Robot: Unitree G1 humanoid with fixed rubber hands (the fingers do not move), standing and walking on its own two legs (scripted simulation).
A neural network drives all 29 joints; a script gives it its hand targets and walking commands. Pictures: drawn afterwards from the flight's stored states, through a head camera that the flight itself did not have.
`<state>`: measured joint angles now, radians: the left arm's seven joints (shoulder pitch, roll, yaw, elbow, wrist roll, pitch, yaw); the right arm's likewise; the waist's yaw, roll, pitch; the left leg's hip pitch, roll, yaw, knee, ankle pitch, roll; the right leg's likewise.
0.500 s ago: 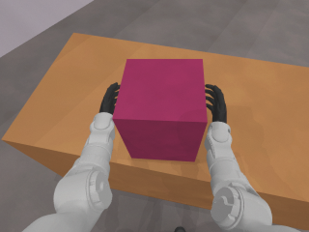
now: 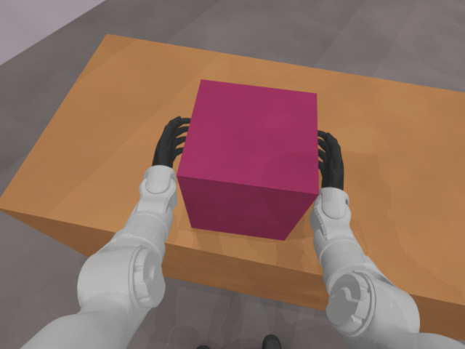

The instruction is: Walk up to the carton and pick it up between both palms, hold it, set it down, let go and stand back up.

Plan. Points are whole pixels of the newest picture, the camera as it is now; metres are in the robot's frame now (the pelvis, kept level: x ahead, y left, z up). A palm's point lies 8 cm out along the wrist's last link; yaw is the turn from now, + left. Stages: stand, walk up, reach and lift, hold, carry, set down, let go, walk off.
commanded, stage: set down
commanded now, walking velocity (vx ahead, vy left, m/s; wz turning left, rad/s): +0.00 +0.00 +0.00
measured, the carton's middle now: (246, 168) +0.44 -0.02 -0.04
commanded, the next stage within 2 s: none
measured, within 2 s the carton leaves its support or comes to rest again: neither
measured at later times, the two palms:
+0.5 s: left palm (164, 165) +0.42 +0.13 +0.01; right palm (329, 180) +0.38 -0.16 +0.01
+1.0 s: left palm (164, 166) +0.42 +0.13 +0.01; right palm (329, 181) +0.38 -0.16 +0.01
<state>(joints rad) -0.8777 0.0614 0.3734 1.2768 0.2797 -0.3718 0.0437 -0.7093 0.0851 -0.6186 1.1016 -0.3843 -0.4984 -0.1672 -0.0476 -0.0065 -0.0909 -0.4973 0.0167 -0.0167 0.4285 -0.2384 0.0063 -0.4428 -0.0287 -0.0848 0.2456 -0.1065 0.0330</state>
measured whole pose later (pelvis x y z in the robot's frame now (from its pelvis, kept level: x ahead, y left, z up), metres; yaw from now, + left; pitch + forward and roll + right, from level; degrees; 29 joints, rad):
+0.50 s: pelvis -0.02 -0.01 +0.00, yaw +1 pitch +19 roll -1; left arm -0.93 0.10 0.49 1.37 0.32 -0.46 0.02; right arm -0.77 0.13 -0.72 1.08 -0.48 -0.47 -0.15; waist -0.06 -0.01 -0.08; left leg -0.52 0.01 -0.02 0.39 -0.19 0.00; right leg -0.50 -0.04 -0.09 0.28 -0.10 0.02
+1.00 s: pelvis -0.01 -0.01 +0.00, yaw +1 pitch +19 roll -2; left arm -0.90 0.07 0.54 1.30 0.38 -0.45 0.01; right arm -0.76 0.14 -0.76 1.07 -0.49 -0.49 -0.13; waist -0.06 -0.02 -0.08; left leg -0.53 0.01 -0.02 0.42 -0.21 0.00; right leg -0.50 -0.03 -0.09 0.29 -0.11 0.03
